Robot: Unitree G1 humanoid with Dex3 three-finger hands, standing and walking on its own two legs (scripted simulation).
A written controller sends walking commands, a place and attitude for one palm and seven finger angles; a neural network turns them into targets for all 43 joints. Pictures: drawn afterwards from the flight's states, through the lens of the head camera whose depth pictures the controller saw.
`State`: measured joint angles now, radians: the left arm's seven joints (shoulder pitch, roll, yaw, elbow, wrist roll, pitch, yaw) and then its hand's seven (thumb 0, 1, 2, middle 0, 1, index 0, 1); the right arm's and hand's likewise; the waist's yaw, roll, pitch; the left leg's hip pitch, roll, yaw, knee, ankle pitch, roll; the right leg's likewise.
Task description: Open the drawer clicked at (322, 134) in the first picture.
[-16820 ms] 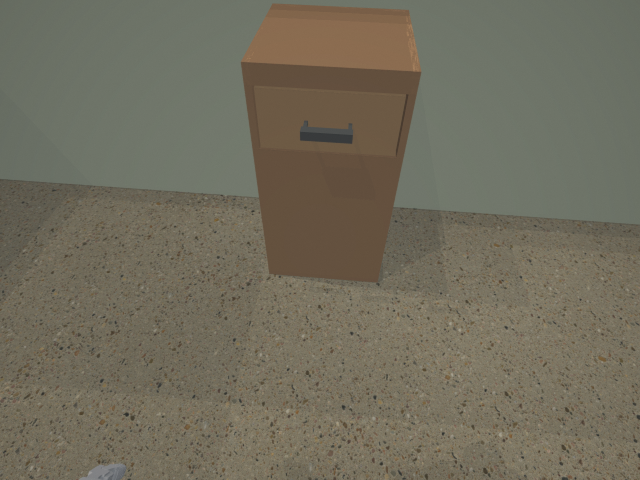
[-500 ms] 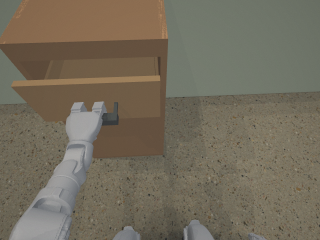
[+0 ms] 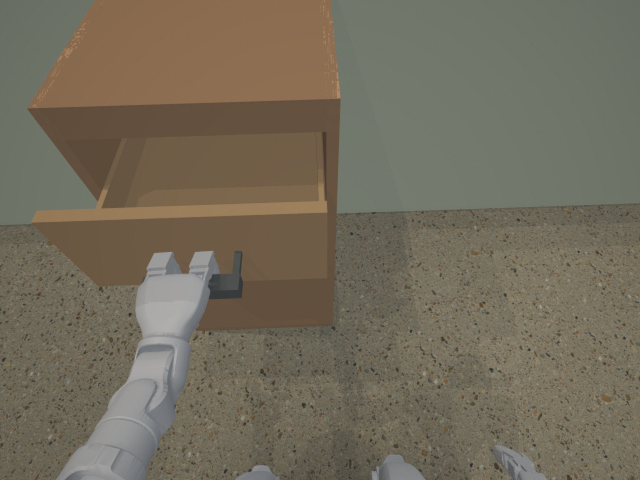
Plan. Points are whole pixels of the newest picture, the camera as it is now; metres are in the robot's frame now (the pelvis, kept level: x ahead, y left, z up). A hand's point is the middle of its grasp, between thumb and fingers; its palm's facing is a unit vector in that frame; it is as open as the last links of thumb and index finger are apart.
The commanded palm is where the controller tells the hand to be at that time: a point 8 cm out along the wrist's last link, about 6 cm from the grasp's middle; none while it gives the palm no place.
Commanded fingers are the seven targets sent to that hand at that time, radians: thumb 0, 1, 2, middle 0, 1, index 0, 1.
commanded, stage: pull the drawer open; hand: left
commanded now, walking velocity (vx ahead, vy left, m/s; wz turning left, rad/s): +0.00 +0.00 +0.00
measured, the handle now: (195, 273) +0.40 +0.20 -0.03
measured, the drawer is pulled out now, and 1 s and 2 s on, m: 0.15 0.27 0.30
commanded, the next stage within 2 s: open the thumb to release the handle in 1.36 s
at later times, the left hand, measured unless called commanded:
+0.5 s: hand (182, 354) +0.28 +0.20 -0.05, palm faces +0.00 -0.06 -1.00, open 5.9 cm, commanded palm +0.25 +0.21 +0.01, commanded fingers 0.00 0.90 0.90 -0.40 -1.35 -0.40 -1.35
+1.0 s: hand (174, 405) +0.22 +0.19 -0.04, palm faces +0.00 -0.07 -1.00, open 5.9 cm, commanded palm +0.18 +0.19 +0.01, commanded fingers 0.00 0.90 0.90 -0.40 -1.35 -0.40 -1.35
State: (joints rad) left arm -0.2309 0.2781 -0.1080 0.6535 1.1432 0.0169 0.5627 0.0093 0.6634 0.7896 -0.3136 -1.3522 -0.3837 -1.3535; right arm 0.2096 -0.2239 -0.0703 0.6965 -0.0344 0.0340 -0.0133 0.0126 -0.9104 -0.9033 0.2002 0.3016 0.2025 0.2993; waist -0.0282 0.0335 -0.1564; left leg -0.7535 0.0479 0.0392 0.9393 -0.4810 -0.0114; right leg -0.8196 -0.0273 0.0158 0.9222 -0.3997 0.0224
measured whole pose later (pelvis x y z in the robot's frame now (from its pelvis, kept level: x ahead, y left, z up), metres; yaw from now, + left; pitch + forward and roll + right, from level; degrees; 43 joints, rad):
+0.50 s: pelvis +0.00 -0.01 +0.00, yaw +0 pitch +15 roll +0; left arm 0.00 0.26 -0.13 0.45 1.15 0.03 0.56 0.02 0.66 0.78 -0.30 -1.35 -0.41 -1.35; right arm 0.16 -0.22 -0.05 0.66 -0.04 0.01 -0.02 0.01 -0.91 -0.90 0.20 0.30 0.20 0.30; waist 0.00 0.03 -0.15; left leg -0.71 0.05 0.03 0.94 -0.49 -0.02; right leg -0.78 -0.03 0.01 0.94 -0.42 0.01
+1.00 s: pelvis +0.00 -0.01 -0.01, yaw +0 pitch +14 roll +1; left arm 0.28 0.26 -0.15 0.20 1.15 0.04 0.58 0.02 0.65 0.77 -0.29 -1.35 -0.42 -1.35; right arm 0.12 -0.21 -0.04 0.63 -0.06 0.01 0.00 0.02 -0.91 -0.90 0.20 0.30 0.20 0.30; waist 0.02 0.03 -0.16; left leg -0.71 0.05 0.03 0.98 -0.51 -0.03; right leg -0.79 -0.02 0.01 0.99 -0.44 0.00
